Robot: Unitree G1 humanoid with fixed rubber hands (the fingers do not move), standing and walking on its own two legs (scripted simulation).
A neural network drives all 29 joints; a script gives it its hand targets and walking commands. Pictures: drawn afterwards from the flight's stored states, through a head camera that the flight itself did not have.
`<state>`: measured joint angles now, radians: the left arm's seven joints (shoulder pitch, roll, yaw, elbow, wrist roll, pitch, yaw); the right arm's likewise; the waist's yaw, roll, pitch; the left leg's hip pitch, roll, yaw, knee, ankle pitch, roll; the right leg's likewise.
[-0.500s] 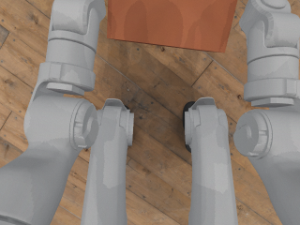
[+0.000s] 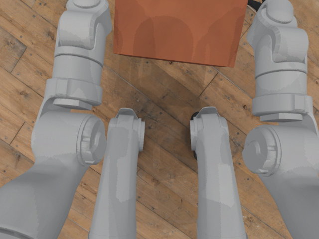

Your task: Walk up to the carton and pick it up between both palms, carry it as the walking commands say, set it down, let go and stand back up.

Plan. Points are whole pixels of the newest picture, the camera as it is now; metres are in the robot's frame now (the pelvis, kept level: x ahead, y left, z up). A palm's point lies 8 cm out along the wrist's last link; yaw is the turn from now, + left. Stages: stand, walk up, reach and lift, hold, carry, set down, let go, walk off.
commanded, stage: reach and lift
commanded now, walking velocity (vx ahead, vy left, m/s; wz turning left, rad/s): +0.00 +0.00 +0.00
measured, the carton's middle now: out of the picture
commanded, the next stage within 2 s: none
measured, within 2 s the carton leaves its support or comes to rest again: neither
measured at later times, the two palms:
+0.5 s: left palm out of the picture +0.54 +0.12 -0.02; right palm out of the picture +0.51 -0.18 -0.03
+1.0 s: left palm out of the picture +0.51 +0.12 +0.05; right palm out of the picture +0.49 -0.18 +0.04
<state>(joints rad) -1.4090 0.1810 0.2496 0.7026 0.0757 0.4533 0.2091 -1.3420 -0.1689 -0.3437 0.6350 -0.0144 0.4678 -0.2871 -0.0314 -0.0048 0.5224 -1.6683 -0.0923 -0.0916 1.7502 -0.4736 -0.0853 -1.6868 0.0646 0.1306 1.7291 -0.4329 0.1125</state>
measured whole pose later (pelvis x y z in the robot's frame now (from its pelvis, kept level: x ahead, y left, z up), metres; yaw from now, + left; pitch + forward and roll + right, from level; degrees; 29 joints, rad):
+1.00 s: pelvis +0.00 +0.00 +0.10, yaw -1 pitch +12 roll +0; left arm -1.18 0.12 0.23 0.67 0.07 0.45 0.22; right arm -1.13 -0.11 -0.31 0.60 -0.01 0.47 -0.30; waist -0.03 -0.01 0.52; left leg -1.19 -0.09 -0.11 1.40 -0.40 -0.07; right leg -1.21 0.06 0.14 1.37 -0.36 0.10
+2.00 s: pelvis +0.15 +0.00 +0.25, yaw -1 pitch +17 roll +0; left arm -0.35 -0.13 0.23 0.57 0.24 0.43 0.12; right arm -0.31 0.15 -0.31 0.50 -0.21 0.43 -0.18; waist -0.01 0.01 -0.22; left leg -0.62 -0.04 -0.14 0.60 -0.29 -0.03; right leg -0.63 0.02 0.13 0.59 -0.25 0.04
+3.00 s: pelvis +0.14 +0.00 +0.27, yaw -1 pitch -6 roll +0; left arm -0.36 -0.15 0.29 0.45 0.35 0.74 -0.02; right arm -0.38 0.11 -0.29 0.47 -0.29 0.74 -0.08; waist 0.00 0.01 -0.06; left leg -0.04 -0.01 -0.13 0.34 -0.19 -0.03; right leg -0.07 0.00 0.13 0.34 -0.17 0.04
